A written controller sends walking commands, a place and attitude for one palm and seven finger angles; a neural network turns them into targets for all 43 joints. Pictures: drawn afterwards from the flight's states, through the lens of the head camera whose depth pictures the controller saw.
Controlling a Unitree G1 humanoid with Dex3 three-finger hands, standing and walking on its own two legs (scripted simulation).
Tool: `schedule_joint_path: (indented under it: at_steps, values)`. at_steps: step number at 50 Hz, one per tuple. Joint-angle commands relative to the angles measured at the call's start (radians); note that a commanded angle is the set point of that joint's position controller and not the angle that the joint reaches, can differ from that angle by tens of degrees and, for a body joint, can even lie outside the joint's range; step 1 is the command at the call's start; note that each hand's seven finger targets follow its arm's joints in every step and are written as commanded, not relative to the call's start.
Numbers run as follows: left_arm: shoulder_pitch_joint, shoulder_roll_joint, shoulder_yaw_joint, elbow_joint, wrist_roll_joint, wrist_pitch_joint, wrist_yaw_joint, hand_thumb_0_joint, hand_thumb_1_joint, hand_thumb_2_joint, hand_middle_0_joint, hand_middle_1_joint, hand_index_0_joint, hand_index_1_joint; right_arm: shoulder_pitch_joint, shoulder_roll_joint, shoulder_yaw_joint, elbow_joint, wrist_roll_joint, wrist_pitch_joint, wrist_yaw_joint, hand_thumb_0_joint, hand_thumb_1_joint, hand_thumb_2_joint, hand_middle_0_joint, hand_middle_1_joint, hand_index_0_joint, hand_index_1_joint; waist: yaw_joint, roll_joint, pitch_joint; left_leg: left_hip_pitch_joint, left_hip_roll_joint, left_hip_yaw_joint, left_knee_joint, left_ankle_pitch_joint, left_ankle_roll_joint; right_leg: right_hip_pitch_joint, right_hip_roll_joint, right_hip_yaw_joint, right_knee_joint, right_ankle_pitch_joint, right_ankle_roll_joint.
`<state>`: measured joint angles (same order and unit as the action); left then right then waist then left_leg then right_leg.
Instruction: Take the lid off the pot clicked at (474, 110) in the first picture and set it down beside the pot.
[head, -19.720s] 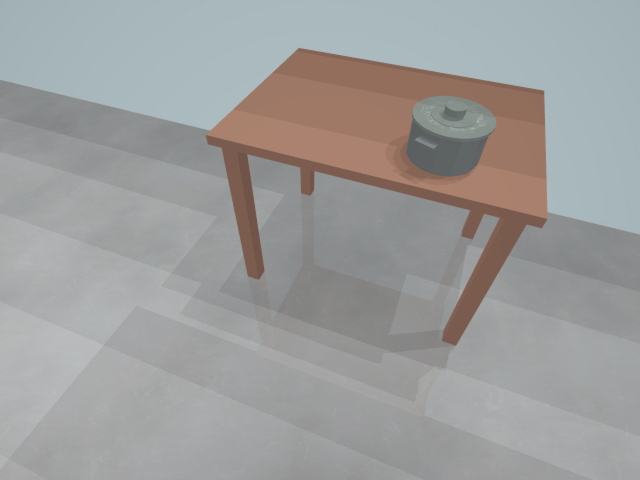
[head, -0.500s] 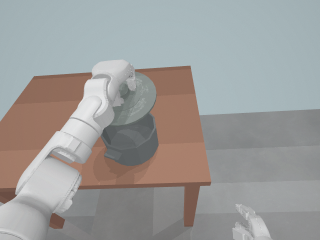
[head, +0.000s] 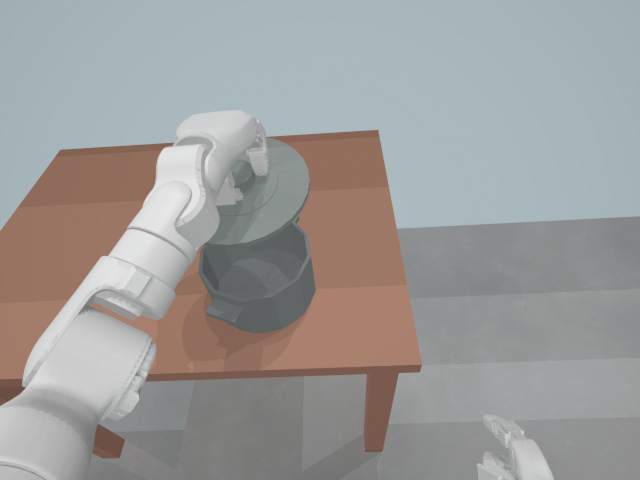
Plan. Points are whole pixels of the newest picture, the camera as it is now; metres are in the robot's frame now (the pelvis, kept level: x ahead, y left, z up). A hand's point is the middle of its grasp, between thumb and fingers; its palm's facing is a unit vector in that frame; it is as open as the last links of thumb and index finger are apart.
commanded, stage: move the lid sideways beside the pot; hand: left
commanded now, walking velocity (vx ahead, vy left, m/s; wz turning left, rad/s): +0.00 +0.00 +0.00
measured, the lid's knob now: (235, 176) +0.47 +0.13 +0.14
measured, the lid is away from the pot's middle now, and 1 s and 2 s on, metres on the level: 0.01 0.13 0.24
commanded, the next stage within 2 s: lower the lid onto the table in 2.00 s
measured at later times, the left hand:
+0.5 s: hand (173, 179) +0.43 +0.20 +0.17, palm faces -0.23 -0.06 -0.97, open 7.5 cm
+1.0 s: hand (128, 184) +0.43 +0.26 +0.17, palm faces -0.26 -0.04 -0.97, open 7.5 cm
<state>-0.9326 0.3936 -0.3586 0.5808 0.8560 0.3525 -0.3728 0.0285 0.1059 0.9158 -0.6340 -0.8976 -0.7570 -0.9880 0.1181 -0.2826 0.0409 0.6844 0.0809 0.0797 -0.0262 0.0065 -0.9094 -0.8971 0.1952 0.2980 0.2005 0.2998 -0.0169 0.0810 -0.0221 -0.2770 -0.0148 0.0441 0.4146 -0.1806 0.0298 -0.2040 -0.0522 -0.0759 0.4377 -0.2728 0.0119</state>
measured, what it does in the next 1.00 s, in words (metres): stands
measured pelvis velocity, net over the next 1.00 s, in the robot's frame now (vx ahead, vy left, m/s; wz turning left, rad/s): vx -0.01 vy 0.02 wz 0.00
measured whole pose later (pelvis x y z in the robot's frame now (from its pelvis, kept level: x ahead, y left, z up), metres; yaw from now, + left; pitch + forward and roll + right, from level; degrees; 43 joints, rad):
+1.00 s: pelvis -0.01 +0.02 +0.00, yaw +0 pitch +4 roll -1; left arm -0.87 0.64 -0.17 0.62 0.88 0.17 -0.45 0.03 0.11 0.91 -0.63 -0.90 -0.76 -0.99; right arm 0.17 -0.29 0.04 0.66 0.09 0.10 -0.05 0.01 -0.91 -0.90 0.20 0.30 0.20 0.30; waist -0.03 0.07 0.00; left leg -0.32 -0.02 0.04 0.41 -0.17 0.05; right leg -0.22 -0.06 -0.08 0.38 -0.23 0.03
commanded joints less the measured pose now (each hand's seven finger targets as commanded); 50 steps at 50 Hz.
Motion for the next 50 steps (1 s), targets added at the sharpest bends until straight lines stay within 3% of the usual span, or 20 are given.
schedule_joint_path:
  at_steps: [1,4,6,10,11,13,14,17,20,23,27,28,31,36,37,39,42,45,46,50]
  values:
    - [-0.619,0.321,0.230,-0.224,0.054,-0.005,0.102,0.000,0.521,1.106,-0.822,-1.012,-0.913,-1.074,-0.131,-0.091,-0.026,-0.152,-0.004,-0.044,-0.001,0.000,-0.900,-0.900,0.200,0.300,0.200,0.300,0.019,-0.075,-0.476,0.266,-0.005,-0.084,0.004,0.334,0.042,0.083,0.031,0.033,-0.013,0.417,-0.051]
    - [-0.549,0.312,0.232,-0.169,0.062,0.017,0.101,0.000,0.521,1.106,-0.822,-1.012,-0.913,-1.074,-0.142,-0.095,-0.026,-0.148,0.000,-0.031,0.001,0.000,-0.900,-0.900,0.200,0.300,0.200,0.300,0.023,-0.121,-0.450,0.225,-0.001,-0.073,0.002,0.338,0.040,0.101,0.027,0.034,-0.017,0.442,-0.047]
    - [-0.527,0.259,0.181,-0.148,0.059,0.031,0.092,0.000,0.521,1.106,-0.822,-1.012,-0.913,-1.074,-0.154,-0.092,-0.023,-0.156,0.005,-0.020,0.004,0.000,-0.900,-0.900,0.200,0.300,0.200,0.300,0.015,-0.112,-0.407,0.215,0.000,-0.070,-0.002,0.306,0.036,0.065,0.027,0.027,-0.018,0.405,-0.045]
    - [-0.568,0.253,0.160,-0.224,0.054,0.024,0.059,0.000,0.521,1.106,-0.822,-1.012,-0.913,-1.074,-0.164,-0.094,-0.027,-0.175,0.006,-0.016,0.000,0.000,-0.900,-0.900,0.200,0.300,0.200,0.300,-0.001,-0.103,-0.446,0.255,-0.003,-0.070,0.008,0.310,0.044,0.059,0.028,0.032,-0.022,0.407,-0.042]
    - [-0.585,0.290,0.184,-0.246,0.053,0.019,0.054,0.000,0.521,1.106,-0.822,-1.012,-0.913,-1.074,-0.159,-0.096,-0.028,-0.177,0.005,-0.018,-0.002,0.000,-0.900,-0.900,0.200,0.300,0.200,0.300,0.001,-0.086,-0.458,0.263,-0.006,-0.075,0.013,0.311,0.046,0.063,0.028,0.034,-0.021,0.410,-0.043]
    - [-0.599,0.293,0.177,-0.243,0.054,0.011,0.038,0.000,0.521,1.106,-0.822,-1.012,-0.913,-1.074,-0.151,-0.094,-0.027,-0.174,0.005,-0.020,-0.009,0.000,-0.900,-0.900,0.200,0.300,0.200,0.300,-0.009,-0.078,-0.456,0.279,-0.009,-0.077,0.016,0.305,0.049,0.046,0.030,0.036,-0.026,0.401,-0.042]
    - [-0.619,0.337,0.210,-0.266,0.053,0.001,0.030,0.000,0.521,1.106,-0.822,-1.012,-0.913,-1.074,-0.143,-0.101,-0.030,-0.174,0.003,-0.023,-0.012,0.000,-0.900,-0.900,0.200,0.300,0.200,0.300,-0.010,-0.099,-0.475,0.274,-0.009,-0.082,0.018,0.320,0.051,0.070,0.029,0.035,-0.028,0.420,-0.042]
    - [-0.607,0.392,0.245,-0.235,0.059,-0.028,0.023,0.000,0.521,1.106,-0.822,-1.012,-0.913,-1.074,-0.134,-0.100,-0.024,-0.164,0.003,-0.027,-0.024,0.000,-0.900,-0.900,0.200,0.300,0.200,0.300,-0.007,-0.096,-0.450,0.270,-0.010,-0.080,0.011,0.299,0.052,0.058,0.028,0.035,-0.031,0.402,-0.042]
    - [-0.564,0.392,0.246,-0.242,0.055,-0.057,0.016,0.000,0.521,1.106,-0.822,-1.012,-0.913,-1.074,-0.127,-0.104,-0.025,-0.170,0.001,-0.030,-0.022,0.000,-0.900,-0.900,0.200,0.300,0.200,0.300,-0.003,-0.065,-0.436,0.273,-0.008,-0.081,0.014,0.338,0.051,0.057,0.026,0.034,-0.035,0.417,-0.045]
    - [-0.504,0.351,0.212,-0.151,0.047,-0.059,0.004,0.000,0.521,1.106,-0.822,-1.012,-0.913,-1.074,-0.120,-0.106,-0.024,-0.163,0.008,-0.018,-0.021,0.000,-0.900,-0.900,0.200,0.300,0.200,0.300,-0.012,-0.084,-0.350,0.230,-0.006,-0.080,0.002,0.269,0.045,0.016,0.028,0.022,-0.046,0.360,-0.044]
    - [-0.531,0.451,0.273,-0.181,0.054,-0.085,-0.005,0.000,0.521,1.106,-0.822,-1.012,-0.913,-1.074,-0.111,-0.119,-0.028,-0.174,0.008,-0.014,-0.026,0.000,-0.900,-0.900,0.200,0.300,0.200,0.300,-0.006,-0.069,-0.404,0.238,-0.007,-0.079,-0.002,0.256,0.047,0.048,0.024,0.032,-0.048,0.353,-0.044]
    - [-0.541,0.429,0.252,-0.179,0.056,-0.092,-0.010,0.000,0.521,1.106,-0.822,-1.012,-0.913,-1.074,-0.109,-0.117,-0.029,-0.176,0.007,-0.016,-0.029,0.000,-0.900,-0.900,0.200,0.300,0.200,0.300,-0.013,-0.057,-0.403,0.247,-0.009,-0.080,0.003,0.259,0.049,0.036,0.025,0.032,-0.049,0.352,-0.045]
    - [-0.600,0.478,0.287,-0.308,0.048,-0.131,-0.001,0.000,0.521,1.106,-0.822,-1.012,-0.913,-1.074,-0.096,-0.117,-0.039,-0.189,0.004,-0.033,-0.028,0.000,-0.900,-0.900,0.200,0.300,0.200,0.300,-0.014,0.004,-0.496,0.327,-0.003,-0.098,0.014,0.335,0.051,0.044,0.030,0.034,-0.048,0.366,-0.049]
    - [-0.525,0.524,0.321,-0.166,0.036,-0.149,-0.009,0.000,0.521,1.106,-0.822,-1.012,-0.913,-1.074,-0.059,-0.136,-0.039,-0.159,0.011,-0.020,-0.034,0.000,-0.900,-0.900,0.200,0.300,0.200,0.300,-0.022,-0.048,-0.385,0.255,0.002,-0.089,-0.007,0.265,0.049,0.015,0.032,0.022,-0.071,0.324,-0.047]
    - [-0.533,0.507,0.304,-0.171,0.034,-0.151,-0.011,0.000,0.521,1.106,-0.822,-1.012,-0.913,-1.074,-0.060,-0.134,-0.039,-0.162,0.013,-0.020,-0.033,0.000,-0.900,-0.900,0.200,0.300,0.200,0.300,-0.023,-0.040,-0.374,0.255,0.002,-0.092,-0.007,0.266,0.049,0.004,0.032,0.018,-0.070,0.317,-0.048]
    - [-0.525,0.520,0.315,-0.185,0.036,-0.162,-0.011,0.000,0.521,1.106,-0.822,-1.012,-0.913,-1.074,-0.062,-0.139,-0.041,-0.171,0.012,-0.023,-0.032,0.000,-0.900,-0.900,0.200,0.300,0.200,0.300,-0.018,-0.014,-0.390,0.261,0.003,-0.096,-0.009,0.282,0.046,0.005,0.033,0.019,-0.074,0.310,-0.053]
    - [-0.557,0.489,0.279,-0.205,0.041,-0.173,-0.012,0.000,0.521,1.106,-0.822,-1.012,-0.913,-1.074,-0.050,-0.137,-0.046,-0.165,0.012,-0.022,-0.028,0.000,-0.900,-0.900,0.200,0.300,0.200,0.300,-0.029,0.011,-0.411,0.304,0.007,-0.107,-0.003,0.301,0.043,-0.027,0.038,0.014,-0.069,0.289,-0.052]
    - [-0.537,0.566,0.346,-0.229,0.045,-0.187,-0.007,0.000,0.521,1.106,-0.822,-1.012,-0.913,-1.074,-0.036,-0.144,-0.049,-0.172,0.005,-0.023,-0.027,0.000,-0.900,-0.900,0.200,0.300,0.200,0.300,-0.019,0.019,-0.477,0.334,0.008,-0.113,0.007,0.352,0.044,-0.001,0.040,0.019,-0.066,0.311,-0.053]
    - [-0.556,0.553,0.334,-0.233,0.045,-0.194,-0.007,0.000,0.521,1.106,-0.822,-1.012,-0.913,-1.074,-0.036,-0.142,-0.049,-0.171,0.006,-0.025,-0.027,0.000,-0.900,-0.900,0.200,0.300,0.200,0.300,-0.023,0.035,-0.480,0.341,0.007,-0.111,0.005,0.350,0.044,-0.008,0.038,0.018,-0.069,0.307,-0.052]
    - [-0.510,0.600,0.371,-0.122,0.048,-0.192,-0.011,0.000,0.521,1.106,-0.822,-1.012,-0.913,-1.074,-0.020,-0.154,-0.047,-0.156,0.010,-0.011,-0.030,0.000,-0.900,-0.900,0.200,0.300,0.200,0.300,-0.021,-0.029,-0.400,0.269,0.009,-0.103,-0.009,0.296,0.044,-0.008,0.040,0.013,-0.080,0.291,-0.051]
